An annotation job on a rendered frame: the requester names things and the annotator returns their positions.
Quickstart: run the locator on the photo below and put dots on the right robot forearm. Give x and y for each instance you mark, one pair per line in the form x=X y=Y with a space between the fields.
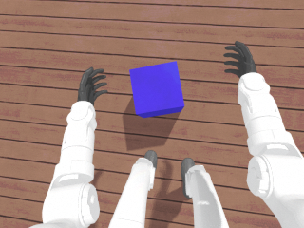
x=265 y=129

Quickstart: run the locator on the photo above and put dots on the right robot upper arm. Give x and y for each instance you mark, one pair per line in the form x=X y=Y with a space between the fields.
x=279 y=181

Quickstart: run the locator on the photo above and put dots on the left robot forearm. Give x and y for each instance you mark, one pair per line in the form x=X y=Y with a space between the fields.
x=75 y=165

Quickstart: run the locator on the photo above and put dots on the left robot foot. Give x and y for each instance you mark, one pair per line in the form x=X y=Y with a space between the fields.
x=152 y=156

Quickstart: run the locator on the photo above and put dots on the right robot hand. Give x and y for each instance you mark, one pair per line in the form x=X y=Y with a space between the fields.
x=245 y=63

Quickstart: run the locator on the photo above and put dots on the robot foot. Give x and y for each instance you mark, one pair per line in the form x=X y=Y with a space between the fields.
x=152 y=156
x=186 y=164

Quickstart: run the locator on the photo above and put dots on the left robot hand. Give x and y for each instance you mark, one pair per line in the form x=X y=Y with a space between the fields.
x=86 y=91

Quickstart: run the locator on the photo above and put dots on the left robot upper arm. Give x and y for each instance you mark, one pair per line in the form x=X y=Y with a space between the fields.
x=71 y=206

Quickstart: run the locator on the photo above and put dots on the right robot foot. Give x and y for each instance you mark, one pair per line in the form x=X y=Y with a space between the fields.
x=186 y=164

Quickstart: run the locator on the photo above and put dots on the carton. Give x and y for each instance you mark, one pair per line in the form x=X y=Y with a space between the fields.
x=156 y=90

